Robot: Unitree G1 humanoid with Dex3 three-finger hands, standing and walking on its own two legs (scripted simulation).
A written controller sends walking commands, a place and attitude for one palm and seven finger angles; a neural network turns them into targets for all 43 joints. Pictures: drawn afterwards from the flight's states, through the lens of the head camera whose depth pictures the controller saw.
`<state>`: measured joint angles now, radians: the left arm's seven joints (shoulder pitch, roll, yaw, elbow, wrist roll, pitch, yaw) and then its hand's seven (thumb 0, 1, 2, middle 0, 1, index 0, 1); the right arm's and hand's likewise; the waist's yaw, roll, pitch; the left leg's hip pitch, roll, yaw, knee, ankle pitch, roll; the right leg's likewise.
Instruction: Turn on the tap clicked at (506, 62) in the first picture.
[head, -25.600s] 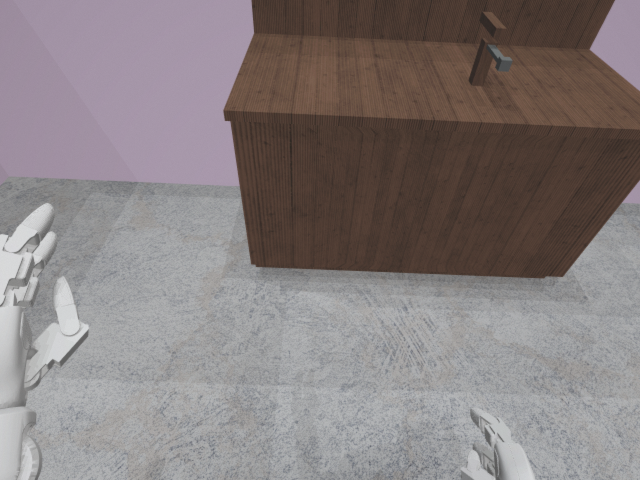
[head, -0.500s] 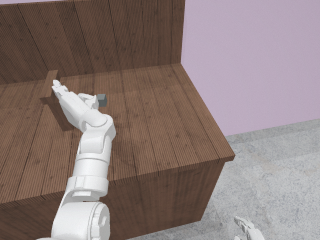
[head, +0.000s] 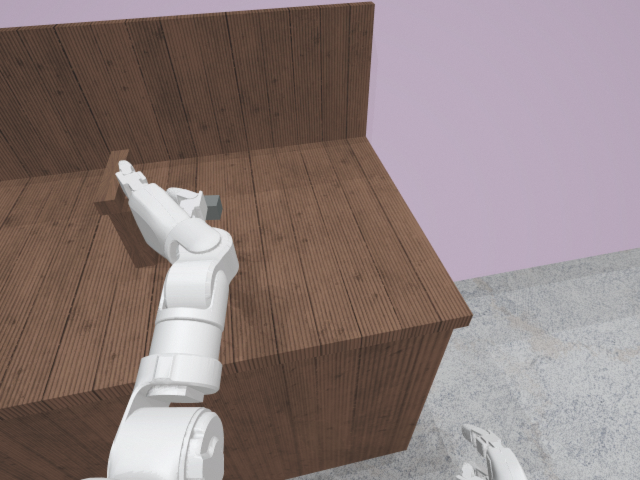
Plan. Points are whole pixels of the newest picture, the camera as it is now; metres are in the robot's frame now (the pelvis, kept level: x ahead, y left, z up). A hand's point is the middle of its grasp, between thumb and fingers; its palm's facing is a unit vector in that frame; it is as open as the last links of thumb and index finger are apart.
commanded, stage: lift the hand up off the lever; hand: left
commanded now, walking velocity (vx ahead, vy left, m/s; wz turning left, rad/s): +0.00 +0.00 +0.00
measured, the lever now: (212, 207) +0.49 +0.22 +0.09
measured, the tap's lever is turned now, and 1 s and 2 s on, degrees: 80 80 80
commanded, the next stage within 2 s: draw the hand back beside the body in 0.14 s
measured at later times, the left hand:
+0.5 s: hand (209, 223) +0.36 +0.17 +0.17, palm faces +0.36 -0.93 -0.06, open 7.8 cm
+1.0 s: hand (149, 278) +0.28 +0.21 +0.17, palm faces +0.25 -0.93 -0.27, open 7.6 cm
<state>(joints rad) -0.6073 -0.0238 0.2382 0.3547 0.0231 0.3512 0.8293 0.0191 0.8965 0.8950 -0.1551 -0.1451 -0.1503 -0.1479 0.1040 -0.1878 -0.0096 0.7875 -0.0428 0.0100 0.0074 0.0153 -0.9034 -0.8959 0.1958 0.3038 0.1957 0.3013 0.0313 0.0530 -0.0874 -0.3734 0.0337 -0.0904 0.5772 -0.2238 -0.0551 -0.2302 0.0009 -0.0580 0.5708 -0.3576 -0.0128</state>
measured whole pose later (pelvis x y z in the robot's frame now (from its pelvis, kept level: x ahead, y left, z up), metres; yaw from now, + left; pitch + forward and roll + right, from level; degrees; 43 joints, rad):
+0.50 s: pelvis +0.01 +0.00 +0.01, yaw -3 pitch -3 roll +0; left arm -0.23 0.17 0.18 0.05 -0.10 0.28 0.28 0.02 0.89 0.89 -0.17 -0.16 -0.16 -0.16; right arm 0.17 -0.21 0.02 0.67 0.01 0.06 -0.08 0.02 -0.90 -0.90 0.20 0.30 0.20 0.30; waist 0.00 0.04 -0.05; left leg -0.23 0.06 -0.03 0.51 -0.23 -0.05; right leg -0.12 0.02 0.00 0.51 -0.34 -0.02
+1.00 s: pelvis +0.01 +0.01 +0.01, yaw -3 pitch -5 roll -1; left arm 0.18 0.30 0.16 -0.20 -0.06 -0.07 0.09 0.02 0.89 0.89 -0.19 -0.23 -0.19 -0.24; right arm 0.15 -0.19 0.04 0.62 -0.01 -0.03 -0.06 0.02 -0.90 -0.90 0.20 0.30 0.20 0.30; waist 0.04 0.06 0.02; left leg -0.16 0.04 -0.03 0.45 -0.20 -0.03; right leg -0.02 0.00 0.00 0.39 -0.29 0.01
